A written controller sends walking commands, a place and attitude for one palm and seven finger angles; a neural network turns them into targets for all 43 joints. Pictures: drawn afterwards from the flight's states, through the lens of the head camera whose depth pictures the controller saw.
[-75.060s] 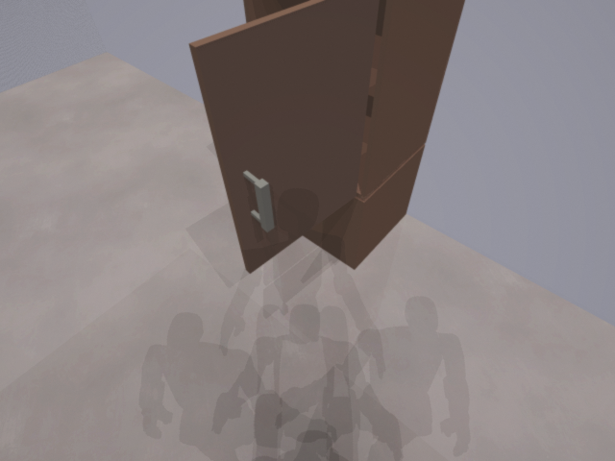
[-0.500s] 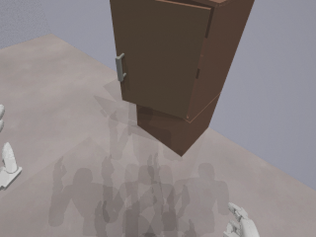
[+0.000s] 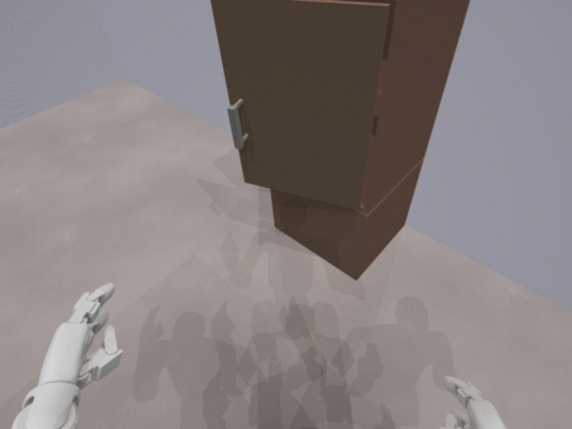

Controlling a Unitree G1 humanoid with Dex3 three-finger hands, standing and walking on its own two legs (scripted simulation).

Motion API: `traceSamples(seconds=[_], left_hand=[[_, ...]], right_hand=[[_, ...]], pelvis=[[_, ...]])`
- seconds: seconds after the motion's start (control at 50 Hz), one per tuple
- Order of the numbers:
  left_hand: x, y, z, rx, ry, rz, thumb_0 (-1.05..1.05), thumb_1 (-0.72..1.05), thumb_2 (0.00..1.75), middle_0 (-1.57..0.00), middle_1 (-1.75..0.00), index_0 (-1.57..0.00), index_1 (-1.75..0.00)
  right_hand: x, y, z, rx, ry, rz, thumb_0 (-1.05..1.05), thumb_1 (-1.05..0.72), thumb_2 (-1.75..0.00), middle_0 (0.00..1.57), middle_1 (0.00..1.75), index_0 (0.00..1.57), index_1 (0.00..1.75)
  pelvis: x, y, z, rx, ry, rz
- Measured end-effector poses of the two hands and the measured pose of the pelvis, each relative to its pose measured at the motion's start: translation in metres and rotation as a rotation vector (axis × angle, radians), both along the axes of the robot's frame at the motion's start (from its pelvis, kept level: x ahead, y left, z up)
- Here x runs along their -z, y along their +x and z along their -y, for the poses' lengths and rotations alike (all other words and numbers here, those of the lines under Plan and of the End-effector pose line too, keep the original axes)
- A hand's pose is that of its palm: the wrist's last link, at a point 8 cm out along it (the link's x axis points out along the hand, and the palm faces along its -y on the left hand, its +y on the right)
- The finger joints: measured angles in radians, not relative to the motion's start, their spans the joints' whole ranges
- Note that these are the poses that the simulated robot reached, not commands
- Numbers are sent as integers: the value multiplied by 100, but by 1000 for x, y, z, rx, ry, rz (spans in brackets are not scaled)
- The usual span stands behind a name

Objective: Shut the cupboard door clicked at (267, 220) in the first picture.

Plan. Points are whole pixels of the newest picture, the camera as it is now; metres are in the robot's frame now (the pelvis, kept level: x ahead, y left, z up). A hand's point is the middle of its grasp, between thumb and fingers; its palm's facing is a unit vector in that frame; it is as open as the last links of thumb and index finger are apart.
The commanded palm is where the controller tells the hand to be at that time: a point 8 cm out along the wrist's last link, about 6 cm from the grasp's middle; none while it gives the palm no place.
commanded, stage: let the arm hang, fingers relaxed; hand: left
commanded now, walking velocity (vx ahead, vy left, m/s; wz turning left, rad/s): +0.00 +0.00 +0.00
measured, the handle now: (239, 124) +0.93 +0.21 -0.07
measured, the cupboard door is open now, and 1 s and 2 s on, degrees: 19 19 19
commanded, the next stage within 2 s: look to check the result in 0.98 s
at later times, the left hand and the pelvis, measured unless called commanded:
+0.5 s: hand out of the picture -0.02 +0.20 -0.15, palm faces +0.01 -0.96 -0.29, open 7.3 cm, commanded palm none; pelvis -0.01 -0.02 +0.01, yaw +0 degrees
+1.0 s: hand out of the picture +0.08 +0.19 -0.15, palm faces -0.01 -0.96 -0.26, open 7.4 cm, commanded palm none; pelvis +0.01 -0.02 +0.02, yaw -1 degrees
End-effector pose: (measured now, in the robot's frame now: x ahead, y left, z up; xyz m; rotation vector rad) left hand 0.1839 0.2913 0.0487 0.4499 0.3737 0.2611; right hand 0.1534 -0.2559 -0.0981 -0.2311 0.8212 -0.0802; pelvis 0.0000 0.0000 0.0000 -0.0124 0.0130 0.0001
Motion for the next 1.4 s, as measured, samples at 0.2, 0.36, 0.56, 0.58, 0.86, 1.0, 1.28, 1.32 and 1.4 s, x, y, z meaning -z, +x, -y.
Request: traceSamples(seconds=[0.2, 0.36, 0.56, 0.58, 0.86, 1.0, 1.28, 1.32, 1.4], left_hand=[[176, -133, 83, -83, -342, -776, 0, 93, 89, -20, -30, -21, -30], [182, -198, 65, -201, -329, -955, 0, 95, 89, -21, -30, -21, -30], [164, -195, 36, -260, -247, -958, 0, 91, 90, -20, -30, -20, -30], [163, -190, 35, -257, -243, -946, 0, 91, 90, -20, -30, -20, -30], [162, -120, 47, -163, -264, -817, 0, 90, 90, -20, -30, -20, -30], [164, -113, 50, -154, -274, -829, 0, 90, 90, -20, -30, -21, -30], [159, -121, 35, -207, -240, -877, 0, 90, 90, -20, -30, -20, -30], [158, -121, 33, -211, -235, -878, 0, 90, 90, -20, -30, -20, -30], [156, -117, 32, -213, -228, -874, 0, 90, 90, -20, -30, -20, -30]], right_hand=[[19, -97, 22, 72, -50, -346, 1, -91, -90, 20, 30, 20, 30], [23, -162, 26, 136, -49, -561, 1, -91, -90, 20, 30, 20, 30], [34, -161, 19, 162, -2, -546, 1, -91, -90, 20, 30, 20, 30], [35, -158, 19, 162, 1, -539, 1, -91, -90, 20, 30, 20, 30], [24, -114, 23, 153, -19, -447, 1, -91, -90, 20, 30, 20, 30], [19, -101, 30, 149, -44, -439, 1, -91, -90, 20, 30, 20, 30], [16, -80, 41, 132, -64, -444, 1, -91, -90, 20, 30, 20, 30], [16, -76, 42, 130, -65, -441, 1, -91, -90, 20, 30, 20, 30], [16, -69, 44, 125, -66, -433, 1, -91, -90, 20, 30, 20, 30]], pelvis=[[-2, -12, 15, 1, 19, 26], [-8, -12, 23, -7, 4, 34], [-12, -7, 20, 5, 5, 45], [-12, -6, 20, 6, 6, 46], [-15, 5, 18, 12, 12, 50], [-16, 12, 18, 10, 12, 46], [-18, 24, 22, 3, 12, 43], [-18, 26, 22, 2, 12, 43], [-18, 29, 24, 2, 13, 43]])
